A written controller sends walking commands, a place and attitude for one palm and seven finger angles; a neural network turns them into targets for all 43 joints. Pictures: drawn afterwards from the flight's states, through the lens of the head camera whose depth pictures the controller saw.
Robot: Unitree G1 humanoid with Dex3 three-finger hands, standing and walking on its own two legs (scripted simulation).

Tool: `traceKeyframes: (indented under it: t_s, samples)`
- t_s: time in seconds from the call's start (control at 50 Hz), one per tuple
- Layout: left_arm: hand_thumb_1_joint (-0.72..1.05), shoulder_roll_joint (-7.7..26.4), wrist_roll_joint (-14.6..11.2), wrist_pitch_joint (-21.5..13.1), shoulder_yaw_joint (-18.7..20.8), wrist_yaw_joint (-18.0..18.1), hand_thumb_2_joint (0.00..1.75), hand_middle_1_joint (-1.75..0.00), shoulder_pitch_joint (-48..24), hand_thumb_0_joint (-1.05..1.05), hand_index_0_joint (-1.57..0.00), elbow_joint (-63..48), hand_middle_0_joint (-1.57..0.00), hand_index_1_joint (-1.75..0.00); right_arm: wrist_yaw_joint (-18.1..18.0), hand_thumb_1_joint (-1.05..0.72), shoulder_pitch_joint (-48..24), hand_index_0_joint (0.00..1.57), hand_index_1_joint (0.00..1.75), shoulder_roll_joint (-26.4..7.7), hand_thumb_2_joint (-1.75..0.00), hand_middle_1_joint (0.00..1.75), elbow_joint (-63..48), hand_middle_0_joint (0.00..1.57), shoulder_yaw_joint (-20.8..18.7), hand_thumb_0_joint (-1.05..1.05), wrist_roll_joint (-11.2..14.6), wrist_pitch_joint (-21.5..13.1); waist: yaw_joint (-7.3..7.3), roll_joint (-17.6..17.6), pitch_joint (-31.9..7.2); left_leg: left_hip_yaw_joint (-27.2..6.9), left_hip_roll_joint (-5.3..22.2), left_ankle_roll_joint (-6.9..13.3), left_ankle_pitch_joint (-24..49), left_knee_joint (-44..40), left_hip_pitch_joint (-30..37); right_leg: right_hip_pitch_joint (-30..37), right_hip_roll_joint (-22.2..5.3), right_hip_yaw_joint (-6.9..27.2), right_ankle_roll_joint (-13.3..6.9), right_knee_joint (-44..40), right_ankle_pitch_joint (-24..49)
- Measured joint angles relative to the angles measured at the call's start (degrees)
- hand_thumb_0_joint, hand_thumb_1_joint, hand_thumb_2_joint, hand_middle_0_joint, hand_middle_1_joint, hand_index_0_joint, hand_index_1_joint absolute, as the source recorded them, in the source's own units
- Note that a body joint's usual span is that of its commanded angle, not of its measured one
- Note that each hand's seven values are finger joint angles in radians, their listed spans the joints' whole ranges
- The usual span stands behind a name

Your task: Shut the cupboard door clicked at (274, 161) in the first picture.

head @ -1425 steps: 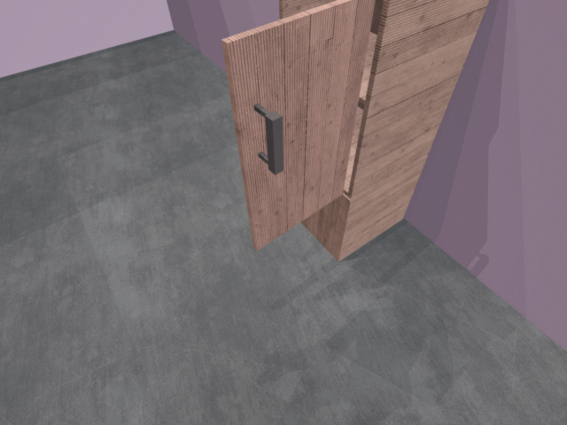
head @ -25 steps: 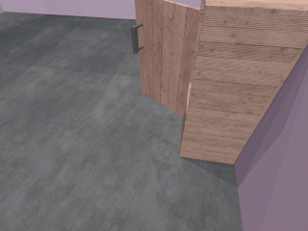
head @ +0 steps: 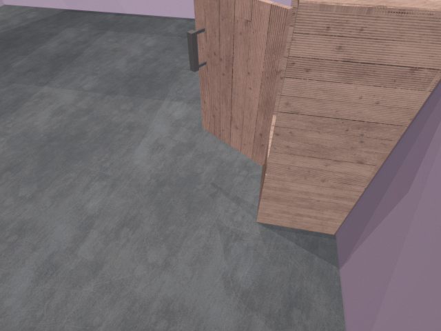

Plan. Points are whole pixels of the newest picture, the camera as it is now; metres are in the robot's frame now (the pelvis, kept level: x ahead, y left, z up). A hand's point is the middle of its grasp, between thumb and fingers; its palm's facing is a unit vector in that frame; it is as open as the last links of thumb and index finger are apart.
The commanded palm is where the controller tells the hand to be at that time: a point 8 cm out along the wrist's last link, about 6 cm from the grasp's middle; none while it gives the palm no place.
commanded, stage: look to check the result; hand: left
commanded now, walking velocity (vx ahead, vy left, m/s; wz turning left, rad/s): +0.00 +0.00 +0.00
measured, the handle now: (198, 49) +0.97 +0.14 +0.04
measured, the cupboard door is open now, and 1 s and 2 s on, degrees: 58 58 58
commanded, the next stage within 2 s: walk to a spot facing it in 0.22 s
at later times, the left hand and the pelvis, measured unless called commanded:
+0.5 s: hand out of the picture +0.06 +0.21 -0.17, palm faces +0.04 -0.96 -0.28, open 7.4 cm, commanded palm none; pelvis +0.01 +0.00 +0.00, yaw +2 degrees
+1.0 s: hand out of the picture +0.01 +0.28 -0.17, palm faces +0.33 -0.91 -0.27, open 7.4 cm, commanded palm none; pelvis -0.01 +0.04 -0.01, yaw +20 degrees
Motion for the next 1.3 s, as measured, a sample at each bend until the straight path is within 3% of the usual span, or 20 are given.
traceKeyframes:
  t_s: [0.42,0.5,0.56,0.62,0.66,0.72,0.76,0.78,0.84,0.92,1.06,1.14,1.16,1.22,1.26,1.3]
  samples:
    - [0.91,2.2,0.0,-0.1,0.2,-0.1,0.9,-0.3,-3.9,0.01,-0.2,-1.5,-0.2,-0.29,0.3,-0.91,-2.6,0.2,0.29,-2.8,-0.9,0.3,-0.9,0.2,-0.1,0.01,0.0,0.1,-0.43,-0.2,-0.4,-0.3,0.0,-0.4,-0.2,-0.8,1.1,1.2,0.1,-0.2,-0.2,-0.8,-0.4]
    - [0.91,1.4,0.0,0.7,0.5,0.4,0.9,-0.3,-4.4,0.01,-0.2,-3.0,-0.2,-0.29,0.3,-0.91,-1.9,0.2,0.29,-2.1,-0.9,0.3,-1.8,0.2,-0.3,0.01,-0.1,1.0,-0.83,-0.3,0.0,-1.7,-0.5,-0.4,-1.3,2.4,-1.2,-0.5,-0.5,-1.7,-0.2,2.5,-2.2]
    - [0.91,0.5,0.2,1.2,1.0,0.5,0.9,-0.3,-4.2,0.01,-0.2,-4.6,-0.2,-0.29,0.6,-0.91,-0.9,0.2,0.29,-1.1,-0.9,0.3,-2.5,0.2,-0.7,0.01,-0.1,1.9,-0.94,0.1,0.9,-2.6,-0.3,-0.9,-4.9,10.0,-5.1,-1.6,-0.9,-3.7,-0.4,5.4,-4.0]
    - [0.91,-0.3,0.7,1.4,1.4,0.6,0.9,-0.3,-3.5,0.01,-0.2,-6.1,-0.2,-0.29,0.8,-0.91,-0.1,0.2,0.29,0.2,-0.9,0.3,-3.2,0.2,-1.4,0.01,-0.1,3.3,-0.74,-0.4,2.2,-2.4,-0.2,-1.4,-14.0,24.8,-10.4,-1.7,-2.0,-5.7,-0.2,8.1,-5.8]
    - [0.91,-0.5,1.0,1.7,1.7,0.7,0.9,-0.3,-2.9,0.01,-0.2,-6.8,-0.2,-0.29,1.2,-0.91,0.3,0.2,0.29,1.2,-0.9,0.3,-4.0,0.2,-1.6,0.01,0.1,3.8,-0.75,-1.4,3.1,-1.6,0.3,-1.8,-16.9,29.4,-12.1,-1.6,-3.3,-6.9,0.4,9.6,-6.8]
    - [0.91,-0.3,1.1,2.1,2.1,0.4,0.9,-0.3,-2.1,0.01,-0.2,-7.7,-0.2,-0.29,1.8,-0.91,0.4,0.2,0.29,2.4,-0.9,0.3,-5.7,0.2,-1.8,0.01,0.1,3.9,-1.02,-2.8,4.4,0.0,1.6,-2.1,-14.8,26.2,-12.1,-2.2,-5.7,-8.9,1.7,12.7,-8.7]
    - [0.91,-0.1,0.8,2.4,2.3,0.1,0.9,-0.3,-1.6,0.01,-0.2,-8.3,-0.2,-0.29,2.3,-0.91,0.7,0.2,0.29,2.4,-0.9,0.3,-7.1,0.2,-1.8,0.01,-0.1,3.3,-1.24,-3.1,4.8,0.6,2.0,-1.8,-7.3,19.4,-10.6,-3.7,-7.5,-10.0,3.0,16.9,-10.9]
    - [0.91,-0.2,0.6,2.7,2.4,0.0,0.9,-0.3,-1.3,0.01,-0.2,-8.8,-0.2,-0.29,2.4,-0.91,1.0,0.2,0.29,2.0,-0.9,0.3,-7.9,0.2,-2.0,0.01,-0.4,2.9,-1.35,-2.6,4.5,-0.1,1.9,-0.6,-4.5,17.7,-10.8,-5.7,-8.2,-9.9,3.7,20.4,-12.3]
    - [0.91,0.6,0.5,4.4,2.8,0.0,0.9,-0.3,-2.5,0.01,-0.2,-9.8,-0.2,-0.29,2.0,-0.91,0.0,0.2,0.29,2.3,-0.9,0.3,-8.8,0.2,-2.2,0.01,-0.8,2.0,-1.38,-3.1,5.8,-0.6,-0.2,1.8,-7.0,20.2,-13.3,-13.5,-7.4,-1.5,4.5,35.1,-19.9]
    - [0.91,0.9,0.7,4.5,3.6,-0.3,0.9,-0.3,-4.7,0.01,-0.2,-11.6,-0.2,-0.29,1.3,-0.91,0.2,0.2,0.29,1.9,-0.9,0.3,-9.8,0.21,-2.2,0.01,-1.2,1.7,-1.59,-1.2,5.5,-3.4,-1.6,1.9,-3.5,14.8,-13.7,-20.2,-5.3,3.9,5.0,43.3,-15.0]
    - [0.91,1.5,0.4,3.3,3.5,-0.1,0.9,-0.3,-7.3,0.01,-0.2,-15.4,-0.2,-0.29,1.1,-0.91,0.3,0.2,0.3,0.6,-0.9,0.3,-10.6,0.21,-2.8,0.01,-1.2,2.0,-2.02,1.0,3.8,-8.8,-2.8,1.2,1.7,7.7,-13.2,-19.1,-3.2,6.7,5.9,32.0,-13.0]
    - [0.91,1.3,0.2,2.7,3.0,-0.1,0.9,-0.3,-7.5,0.01,-0.2,-17.1,-0.2,-0.29,1.4,-0.9,0.2,0.2,0.3,-0.4,-0.9,0.3,-11.3,0.21,-3.9,0.01,-1.0,3.0,-2.27,1.4,2.6,-12.1,-4.0,-0.3,2.1,8.6,-14.5,-12.8,-1.8,6.5,5.4,17.2,-8.8]
    - [0.91,1.6,0.4,2.2,2.9,-0.2,0.9,-0.3,-6.8,0.01,-0.2,-17.8,-0.2,-0.29,1.5,-0.9,0.4,0.2,0.3,-0.5,-0.9,0.3,-11.6,0.21,-4.2,0.01,-0.7,3.3,-1.98,0.4,1.7,-12.1,-5.1,-0.7,0.5,10.4,-15.7,-10.7,-2.6,6.8,4.4,11.7,-7.9]
    - [0.91,0.0,1.0,2.2,2.2,0.3,0.9,-0.3,-5.8,0.01,-0.2,-17.2,-0.2,-0.29,1.9,-0.91,-0.8,0.2,0.29,-2.2,-0.9,0.3,-11.6,0.21,-5.5,0.01,-0.6,4.2,-1.77,1.7,2.2,-11.0,-5.9,-1.9,-12.7,28.1,-21.3,-10.2,-3.2,4.8,3.4,12.7,-5.5]
    - [0.91,-0.9,1.1,2.4,1.9,0.4,0.9,-0.3,-4.5,0.01,-0.2,-16.6,-0.2,-0.29,2.3,-0.91,-1.2,0.2,0.29,-3.0,-0.9,0.3,-12.0,0.2,-6.0,0.01,-0.8,4.4,-1.93,1.7,2.3,-8.4,-5.4,-2.6,-13.9,39.0,-23.8,-8.7,-4.3,3.5,3.5,11.6,-5.4]
    - [0.91,-1.2,1.1,2.4,1.8,0.5,0.9,-0.3,-3.3,0.01,-0.2,-16.1,-0.2,-0.29,2.7,-0.91,-1.5,0.2,0.29,-3.2,-0.9,0.3,-12.5,0.2,-6.0,0.01,-0.6,4.3,-2.3,1.0,2.6,-6.1,-4.0,-3.4,-13.1,43.9,-24.1,-7.4,-5.4,2.3,3.6,10.5,-5.3]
